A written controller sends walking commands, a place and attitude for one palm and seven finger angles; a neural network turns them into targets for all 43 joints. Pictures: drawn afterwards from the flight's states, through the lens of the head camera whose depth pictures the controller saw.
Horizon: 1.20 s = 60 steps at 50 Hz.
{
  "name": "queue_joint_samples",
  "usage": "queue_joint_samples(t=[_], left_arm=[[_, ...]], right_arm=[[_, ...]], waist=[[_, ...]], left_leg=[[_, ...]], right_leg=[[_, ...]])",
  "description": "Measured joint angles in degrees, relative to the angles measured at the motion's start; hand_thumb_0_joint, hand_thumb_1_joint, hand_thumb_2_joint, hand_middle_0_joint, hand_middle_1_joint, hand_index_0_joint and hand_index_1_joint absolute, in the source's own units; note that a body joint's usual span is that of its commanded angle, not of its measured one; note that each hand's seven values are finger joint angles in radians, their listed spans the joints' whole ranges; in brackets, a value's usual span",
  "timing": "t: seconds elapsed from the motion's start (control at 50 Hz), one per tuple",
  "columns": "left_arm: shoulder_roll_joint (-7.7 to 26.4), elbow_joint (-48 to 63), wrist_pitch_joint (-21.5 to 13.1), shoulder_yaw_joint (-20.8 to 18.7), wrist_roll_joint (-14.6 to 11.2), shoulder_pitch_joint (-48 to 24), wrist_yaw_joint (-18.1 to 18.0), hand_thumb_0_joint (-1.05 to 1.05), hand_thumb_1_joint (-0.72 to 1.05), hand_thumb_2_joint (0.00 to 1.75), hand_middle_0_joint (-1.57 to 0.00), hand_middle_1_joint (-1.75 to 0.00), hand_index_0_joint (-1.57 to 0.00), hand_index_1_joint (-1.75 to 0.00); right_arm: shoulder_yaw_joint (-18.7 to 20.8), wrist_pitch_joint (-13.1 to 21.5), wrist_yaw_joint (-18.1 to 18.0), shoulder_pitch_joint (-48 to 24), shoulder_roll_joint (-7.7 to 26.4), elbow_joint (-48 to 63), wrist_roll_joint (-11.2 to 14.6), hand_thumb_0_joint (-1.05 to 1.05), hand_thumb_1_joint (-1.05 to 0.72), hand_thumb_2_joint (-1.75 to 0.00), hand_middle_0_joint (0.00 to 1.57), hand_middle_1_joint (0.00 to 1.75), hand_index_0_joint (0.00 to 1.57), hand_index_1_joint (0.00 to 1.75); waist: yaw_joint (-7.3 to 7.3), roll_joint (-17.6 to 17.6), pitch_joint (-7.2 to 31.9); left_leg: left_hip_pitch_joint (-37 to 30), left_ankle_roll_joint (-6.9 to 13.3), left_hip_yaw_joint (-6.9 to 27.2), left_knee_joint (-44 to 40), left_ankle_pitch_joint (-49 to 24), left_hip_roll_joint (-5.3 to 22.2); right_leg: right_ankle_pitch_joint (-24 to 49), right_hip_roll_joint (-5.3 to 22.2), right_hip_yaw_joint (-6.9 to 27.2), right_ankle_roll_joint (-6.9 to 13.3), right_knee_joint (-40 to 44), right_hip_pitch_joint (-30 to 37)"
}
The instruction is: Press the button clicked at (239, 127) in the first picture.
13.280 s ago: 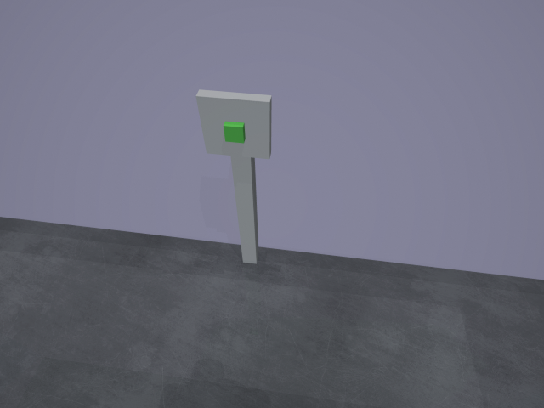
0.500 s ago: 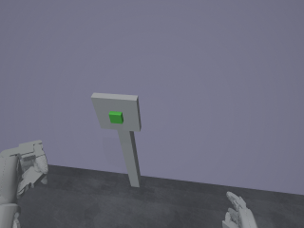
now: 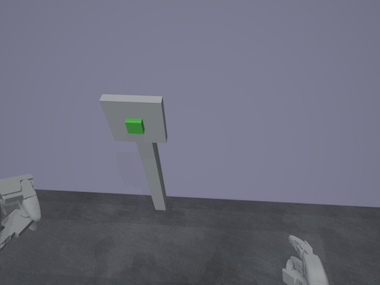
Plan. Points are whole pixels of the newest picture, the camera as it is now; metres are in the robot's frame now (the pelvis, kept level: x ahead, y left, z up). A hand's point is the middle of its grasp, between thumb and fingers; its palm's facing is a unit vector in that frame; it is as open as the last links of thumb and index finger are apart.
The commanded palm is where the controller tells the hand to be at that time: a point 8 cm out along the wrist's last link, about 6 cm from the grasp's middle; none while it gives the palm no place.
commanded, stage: step back with the hand held close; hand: left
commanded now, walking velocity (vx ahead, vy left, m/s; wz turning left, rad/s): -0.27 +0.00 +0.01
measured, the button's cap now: (135, 125) +0.56 +0.21 -0.04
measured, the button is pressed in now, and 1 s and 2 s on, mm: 0 0 0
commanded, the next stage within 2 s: stop stepping back and stand still in 1.20 s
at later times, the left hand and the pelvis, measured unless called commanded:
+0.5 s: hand (10, 241) +0.15 +0.25 +0.16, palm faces +0.38 -0.79 -0.48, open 3.1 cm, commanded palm +0.08 +0.29 +0.18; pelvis -0.04 +0.01 -0.01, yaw +2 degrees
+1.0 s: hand out of the picture +0.07 +0.27 +0.17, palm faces +0.40 -0.80 -0.45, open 3.1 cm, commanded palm +0.01 +0.29 +0.18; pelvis -0.12 +0.01 +0.00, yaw +2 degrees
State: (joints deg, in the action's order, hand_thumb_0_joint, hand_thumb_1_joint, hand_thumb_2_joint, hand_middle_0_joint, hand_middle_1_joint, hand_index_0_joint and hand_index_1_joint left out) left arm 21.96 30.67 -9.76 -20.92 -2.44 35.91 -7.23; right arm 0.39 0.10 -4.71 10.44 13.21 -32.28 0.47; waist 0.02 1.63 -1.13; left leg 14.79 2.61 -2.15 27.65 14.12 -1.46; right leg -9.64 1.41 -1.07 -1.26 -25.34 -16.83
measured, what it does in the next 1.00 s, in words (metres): walks backwards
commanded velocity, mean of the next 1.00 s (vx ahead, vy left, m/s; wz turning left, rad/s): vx -0.36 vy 0.00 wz -0.02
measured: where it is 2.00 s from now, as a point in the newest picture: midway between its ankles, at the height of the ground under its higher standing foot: outside the picture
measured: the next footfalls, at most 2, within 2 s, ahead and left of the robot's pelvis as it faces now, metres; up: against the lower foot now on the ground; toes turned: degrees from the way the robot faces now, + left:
right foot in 1.18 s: -0.25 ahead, -0.09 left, +0.00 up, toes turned -4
left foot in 1.34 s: -0.05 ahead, +0.08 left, +0.00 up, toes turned -3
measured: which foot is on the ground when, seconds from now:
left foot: down 0.00-1.00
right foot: down 0.00-0.84, up 0.86-1.00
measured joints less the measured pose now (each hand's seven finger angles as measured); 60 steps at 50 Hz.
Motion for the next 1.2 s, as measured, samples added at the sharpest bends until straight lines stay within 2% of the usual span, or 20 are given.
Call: queue_joint_samples(t=[0.3, 0.42, 0.48, 0.52, 0.58, 0.64, 0.72, 0.8, 0.82, 0.86, 0.9, 0.94, 0.98, 1.02, 1.08, 1.12, 1.16, 1.18, 1.2], left_arm=[[-1.0, 3.2, -2.4, -0.8, 1.9, -1.2, -1.1, 0.02, 0.89, 0.90, -1.30, -1.50, -1.31, -1.50], [-0.8, 3.6, -3.5, -0.6, 2.1, -1.4, -1.8, 0.02, 0.89, 0.90, -1.31, -1.50, -1.31, -1.50], [0.6, 3.7, -3.6, -1.4, 2.9, -2.0, -1.5, 0.02, 0.89, 0.90, -1.31, -1.50, -1.31, -1.50], [1.5, 4.2, -4.0, -2.5, 3.0, -1.9, -1.2, 0.02, 0.89, 0.90, -1.31, -1.50, -1.31, -1.50], [2.2, 5.5, -4.9, -4.3, 2.4, -1.2, -0.9, 0.02, 0.89, 0.90, -1.31, -1.50, -1.31, -1.50], [1.7, 5.6, -5.4, -3.8, 1.7, -1.4, -0.5, 0.02, 0.89, 0.90, -1.30, -1.50, -1.31, -1.50], [1.4, 5.4, -5.1, -1.5, 1.4, -1.3, 0.1, 0.02, 0.89, 0.90, -1.30, -1.50, -1.31, -1.50], [2.2, 5.8, -5.1, -0.7, 1.0, -0.2, -0.4, 0.01, 0.89, 0.90, -1.31, -1.50, -1.31, -1.50], [2.4, 6.0, -5.1, -0.9, 1.0, 0.1, -0.6, 0.01, 0.89, 0.90, -1.31, -1.50, -1.31, -1.50], [3.0, 6.1, -5.2, -1.7, 1.1, 0.1, -1.0, 0.01, 0.89, 0.90, -1.31, -1.50, -1.31, -1.50], [3.3, 5.2, -5.4, -2.6, 1.7, -0.2, -0.7, 0.01, 0.89, 0.90, -1.31, -1.50, -1.31, -1.50], [3.2, 4.9, -4.9, -3.1, 1.9, -0.5, -0.8, 0.01, 0.89, 0.90, -1.31, -1.50, -1.31, -1.50], [2.8, 5.3, -4.9, -3.3, 1.4, -0.3, -1.2, 0.02, 0.89, 0.90, -1.31, -1.50, -1.31, -1.50], [2.1, 5.9, -4.9, -3.1, 0.8, 0.1, -1.5, 0.02, 0.89, 0.90, -1.31, -1.50, -1.31, -1.50], [0.8, 6.0, -4.4, -1.5, 0.1, -0.4, -1.5, 0.02, 0.89, 0.90, -1.31, -1.50, -1.31, -1.50], [1.0, 5.9, -4.1, -0.7, -0.3, -1.4, -1.1, 0.02, 0.89, 0.90, -1.31, -1.50, -1.31, -1.50], [2.7, 6.3, -4.2, -1.1, -0.7, -2.0, -0.5, 0.02, 0.89, 0.90, -1.30, -1.50, -1.31, -1.50], [3.3, 6.3, -4.6, -1.2, -0.8, -2.6, -0.1, 0.02, 0.89, 0.90, -1.30, -1.50, -1.31, -1.50], [3.5, 6.0, -4.8, -0.7, -0.9, -3.2, 0.3, 0.02, 0.89, 0.90, -1.31, -1.50, -1.31, -1.50]], right_arm=[[-1.2, 2.7, 0.4, 0.3, -0.9, 1.5, -0.4, 0.01, -0.90, -0.90, 0.21, 0.30, 0.20, 0.30], [-1.2, 3.1, 0.3, 1.0, -0.7, 0.4, -0.7, 0.01, -0.90, -0.90, 0.21, 0.30, 0.20, 0.30], [-1.0, 3.6, 0.1, 1.9, -1.2, 0.4, -0.9, 0.01, -0.90, -0.90, 0.21, 0.30, 0.20, 0.30], [-0.9, 4.1, 0.3, 2.2, -1.6, 0.2, -1.1, 0.01, -0.90, -0.90, 0.21, 0.30, 0.20, 0.30], [-1.1, 4.7, 0.8, 1.5, -2.1, -0.3, -1.3, 0.01, -0.90, -0.90, 0.21, 0.30, 0.20, 0.30], [-1.1, 4.5, 1.2, -0.7, -2.2, -1.0, -1.4, 0.01, -0.90, -0.90, 0.21, 0.30, 0.20, 0.30], [-0.6, 3.3, 1.5, -2.6, -1.9, -0.6, -1.1, 0.01, -0.90, -0.90, 0.21, 0.30, 0.20, 0.30], [0.3, 1.9, 1.2, -2.3, -1.3, -0.5, -0.7, 0.01, -0.90, -0.90, 0.21, 0.30, 0.20, 0.30], [0.4, 1.6, 1.0, -2.0, -1.2, -0.6, -0.8, 0.01, -0.90, -0.90, 0.21, 0.30, 0.20, 0.30], [0.5, 1.5, 0.4, -1.7, -1.0, -0.9, -0.8, 0.01, -0.90, -0.90, 0.21, 0.30, 0.20, 0.30], [0.5, 2.3, 0.1, -1.1, -1.3, -1.2, -1.1, 0.01, -0.91, -0.90, 0.21, 0.30, 0.20, 0.30], [0.5, 3.7, 0.0, 0.0, -1.9, -1.6, -1.6, 0.01, -0.91, -0.90, 0.21, 0.30, 0.20, 0.30], [0.1, 5.2, 0.5, 0.9, -2.6, -2.4, -1.8, 0.01, -0.91, -0.90, 0.21, 0.30, 0.20, 0.30], [-0.6, 6.4, 1.1, 1.2, -3.4, -3.3, -2.0, 0.01, -0.90, -0.90, 0.21, 0.30, 0.20, 0.30], [-1.5, 7.7, 1.8, 0.2, -4.3, -4.4, -2.6, 0.01, -0.90, -0.90, 0.21, 0.30, 0.20, 0.30], [-2.0, 7.7, 2.2, -1.0, -4.9, -4.5, -3.0, 0.01, -0.90, -0.90, 0.21, 0.30, 0.20, 0.30], [-2.6, 7.2, 2.6, -2.7, -5.6, -3.7, -3.1, 0.01, -0.90, -0.90, 0.21, 0.30, 0.20, 0.30], [-2.9, 6.8, 2.7, -3.7, -5.5, -3.4, -3.1, 0.01, -0.90, -0.90, 0.21, 0.30, 0.21, 0.30], [-2.9, 6.4, 2.6, -4.4, -5.1, -3.6, -3.0, 0.01, -0.90, -0.90, 0.21, 0.30, 0.21, 0.30]], waist=[[-0.73, -1.5, -0.1], [0.15, -2.4, -0.1], [1.06, -2.6, -0.4], [1.07, -2.6, -0.2], [0.37, -3.3, -0.3], [-0.18, -3.3, -1.3], [0.42, -2.5, -1.2], [1.33, -2.5, 0.4], [1.53, -2.8, 0.8], [1.61, -3.4, 0.6], [1.34, -3.1, 0.5], [1.22, -2.0, 1.2], [0.43, -1.7, 2.3], [-0.57, -1.9, 3.4], [-1.44, -2.2, 4.2], [-1.64, -2.6, 4.0], [-1.71, -4.1, 3.2], [-1.69, -4.1, 2.4], [-1.32, -2.8, 1.4]], left_leg=[[6.5, 0.5, 0.4, 7.2, 0.8, 0.5], [7.6, 0.9, 0.4, 7.3, 0.1, 0.5], [8.1, 1.0, 1.6, 7.4, -0.4, 0.1], [8.9, 0.8, 2.3, 7.8, -0.5, 0.2], [10.1, 0.3, 2.0, 8.3, -0.6, 0.4], [10.7, -0.2, 1.6, 8.0, -1.5, 0.9], [11.8, -0.7, 1.9, 7.7, -2.7, 1.3], [12.5, -1.9, 3.3, 11.4, 4.2, 0.4], [11.7, -1.6, 3.3, 10.0, 3.3, 0.3], [11.3, -0.3, 3.0, 7.2, -4.1, 0.0], [11.1, 0.8, 3.2, 6.2, -4.7, 0.4], [11.0, 1.0, 4.3, 4.1, -5.5, 1.3], [11.0, 0.8, 4.7, 1.4, -7.5, 2.3], [11.0, 0.5, 4.0, -1.5, -9.7, 3.2], [11.4, 0.0, 2.8, -5.5, -13.0, 4.0], [12.1, -0.3, 1.7, -7.4, -15.2, 4.3], [13.6, -0.7, -0.1, -7.5, -16.7, 4.0], [14.6, -0.9, -0.8, -6.4, -17.0, 4.3], [15.1, -1.3, -0.4, -5.4, -16.9, 5.2]], right_leg=[[0.8, -0.4, -0.5, -0.1, -4.2, -5.0], [0.9, -0.8, 0.3, -0.3, -4.0, -5.8], [-0.4, -2.1, 1.9, -0.4, -8.6, -5.9], [-2.7, -3.0, 2.7, -0.2, -10.3, -5.3], [-4.8, -3.5, 4.1, 0.1, -8.4, -4.5], [-3.9, -4.0, 4.7, 0.1, -7.7, -5.2], [-2.0, -4.4, 4.4, 0.4, -6.7, -5.9], [-0.4, -3.8, 4.0, 0.1, -5.1, -6.4], [0.0, -3.6, 4.0, -0.1, -4.9, -6.7], [-0.2, -3.1, 3.9, -0.5, -5.2, -7.1], [-6.2, -4.6, 4.6, -0.3, -13.4, -8.3], [-11.2, -6.7, 4.4, 0.0, -22.4, -8.2], [-15.2, -7.2, 3.3, 0.3, -24.9, -5.9], [-18.0, -6.5, 2.3, 0.5, -22.1, -2.3], [-19.4, -5.2, 1.3, 1.0, -12.3, 3.5], [-16.3, -4.4, 1.0, 1.5, -3.9, 7.0], [-11.2, -3.0, 1.3, 2.4, 2.9, 9.1], [-9.0, -2.7, 1.6, 1.4, 3.9, 8.8], [-8.4, -3.5, 1.4, 0.6, 2.9, 8.3]])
